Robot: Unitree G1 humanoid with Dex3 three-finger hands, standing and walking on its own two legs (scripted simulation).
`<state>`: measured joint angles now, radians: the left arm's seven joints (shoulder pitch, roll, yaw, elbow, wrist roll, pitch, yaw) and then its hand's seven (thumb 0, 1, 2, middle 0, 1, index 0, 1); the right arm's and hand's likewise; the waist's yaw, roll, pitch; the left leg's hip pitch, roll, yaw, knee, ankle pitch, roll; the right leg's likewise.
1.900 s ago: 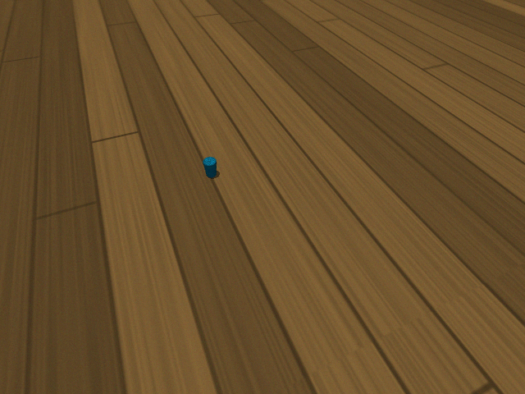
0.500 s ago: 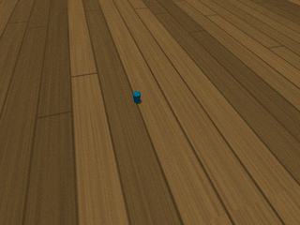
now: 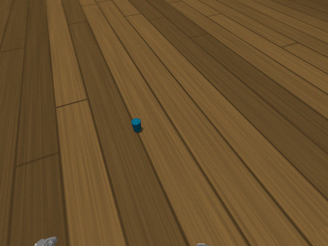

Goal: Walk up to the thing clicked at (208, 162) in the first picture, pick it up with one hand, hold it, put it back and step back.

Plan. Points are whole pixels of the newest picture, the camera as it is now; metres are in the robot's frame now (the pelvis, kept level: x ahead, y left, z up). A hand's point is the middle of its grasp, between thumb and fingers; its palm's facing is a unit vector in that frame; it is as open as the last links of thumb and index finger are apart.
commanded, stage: walk up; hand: left
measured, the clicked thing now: (136, 125) +1.10 +0.22 -0.70
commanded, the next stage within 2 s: none
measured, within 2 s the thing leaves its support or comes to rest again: neither
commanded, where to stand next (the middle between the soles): +0.70 -0.02 m, yaw +0 degrees
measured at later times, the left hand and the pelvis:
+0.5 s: hand (66, 213) +0.26 +0.30 -0.14, palm faces -0.07 -0.94 -0.34, open 7.4 cm; pelvis +0.21 +0.02 +0.01, yaw -1 degrees
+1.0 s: hand (95, 148) +0.47 +0.25 -0.10, palm faces -0.02 -0.92 -0.40, open 7.4 cm; pelvis +0.40 -0.03 +0.02, yaw +0 degrees
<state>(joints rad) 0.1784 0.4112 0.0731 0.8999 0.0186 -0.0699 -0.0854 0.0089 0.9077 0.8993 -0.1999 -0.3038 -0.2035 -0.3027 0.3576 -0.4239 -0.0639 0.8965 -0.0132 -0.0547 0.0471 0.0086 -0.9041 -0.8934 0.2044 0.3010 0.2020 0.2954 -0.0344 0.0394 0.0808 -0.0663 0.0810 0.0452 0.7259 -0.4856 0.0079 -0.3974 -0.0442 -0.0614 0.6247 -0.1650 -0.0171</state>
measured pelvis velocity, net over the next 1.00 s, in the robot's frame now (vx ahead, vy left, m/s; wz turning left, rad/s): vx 0.40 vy -0.03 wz -0.01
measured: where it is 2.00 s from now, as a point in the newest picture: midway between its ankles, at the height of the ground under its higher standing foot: (170, 178)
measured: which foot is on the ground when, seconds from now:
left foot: up 0.00-0.32, down 0.34-0.76, up 0.78-1.00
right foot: down 0.00-0.36, up 0.38-0.72, down 0.74-1.00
